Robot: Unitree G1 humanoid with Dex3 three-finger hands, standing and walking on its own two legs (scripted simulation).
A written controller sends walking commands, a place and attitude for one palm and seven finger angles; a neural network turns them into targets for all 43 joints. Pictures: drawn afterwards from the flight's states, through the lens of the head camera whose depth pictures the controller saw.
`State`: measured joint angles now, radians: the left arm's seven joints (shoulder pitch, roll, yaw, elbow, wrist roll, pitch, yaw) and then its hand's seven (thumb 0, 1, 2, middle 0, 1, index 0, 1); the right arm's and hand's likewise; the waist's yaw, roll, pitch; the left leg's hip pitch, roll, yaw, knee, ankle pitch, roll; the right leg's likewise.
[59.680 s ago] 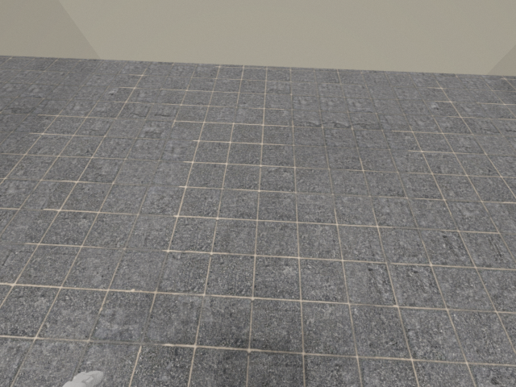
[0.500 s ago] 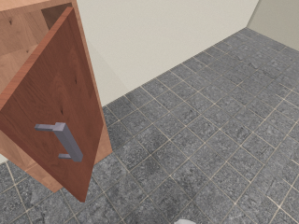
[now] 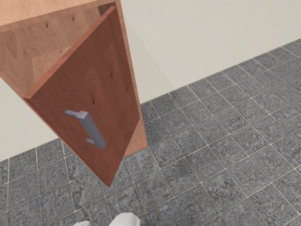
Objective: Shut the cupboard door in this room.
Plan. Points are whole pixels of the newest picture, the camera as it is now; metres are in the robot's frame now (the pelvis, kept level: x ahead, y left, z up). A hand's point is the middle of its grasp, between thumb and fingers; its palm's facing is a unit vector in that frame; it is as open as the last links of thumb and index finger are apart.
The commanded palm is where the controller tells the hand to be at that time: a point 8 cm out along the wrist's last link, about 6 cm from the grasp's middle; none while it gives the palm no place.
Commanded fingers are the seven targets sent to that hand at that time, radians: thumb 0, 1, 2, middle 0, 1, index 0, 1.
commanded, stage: turn or walk to find it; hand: left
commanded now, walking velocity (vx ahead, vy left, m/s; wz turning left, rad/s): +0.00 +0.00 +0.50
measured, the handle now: (86, 130) +0.34 +0.19 +0.06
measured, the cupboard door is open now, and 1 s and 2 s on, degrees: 46 46 46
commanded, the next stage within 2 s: stand and wait in 0.18 s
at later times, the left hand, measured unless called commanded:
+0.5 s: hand out of the picture +0.01 +0.26 -0.17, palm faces +0.24 -0.94 -0.24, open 7.3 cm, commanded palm none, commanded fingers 0.00 0.90 0.90 -0.20 -0.30 -0.20 -0.30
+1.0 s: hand out of the picture +0.07 +0.21 -0.17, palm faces +0.25 -0.94 -0.21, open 7.3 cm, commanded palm none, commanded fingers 0.00 0.90 0.90 -0.20 -0.30 -0.20 -0.30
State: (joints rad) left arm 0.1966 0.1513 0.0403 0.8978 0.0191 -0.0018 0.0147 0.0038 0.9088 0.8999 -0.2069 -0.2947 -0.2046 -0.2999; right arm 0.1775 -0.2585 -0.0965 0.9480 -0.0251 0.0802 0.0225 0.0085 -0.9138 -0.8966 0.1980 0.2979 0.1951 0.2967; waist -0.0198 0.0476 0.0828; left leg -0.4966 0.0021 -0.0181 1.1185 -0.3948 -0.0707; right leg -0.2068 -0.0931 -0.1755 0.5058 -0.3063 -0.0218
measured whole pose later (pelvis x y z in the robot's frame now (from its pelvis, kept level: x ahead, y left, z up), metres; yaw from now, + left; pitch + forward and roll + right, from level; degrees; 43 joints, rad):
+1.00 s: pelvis +0.06 +0.03 +0.00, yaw +12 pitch +0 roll +0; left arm 0.21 0.16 0.03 1.08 0.00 0.01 0.03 0.00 0.93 0.90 -0.21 -0.29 -0.20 -0.30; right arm 0.32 -0.13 -0.02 1.13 -0.02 0.01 -0.02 0.01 -0.92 -0.90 0.20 0.30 0.20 0.30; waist -0.01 0.02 0.03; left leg -0.17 0.02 0.01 0.47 -0.31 -0.03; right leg -0.20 -0.05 -0.14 0.51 -0.30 -0.01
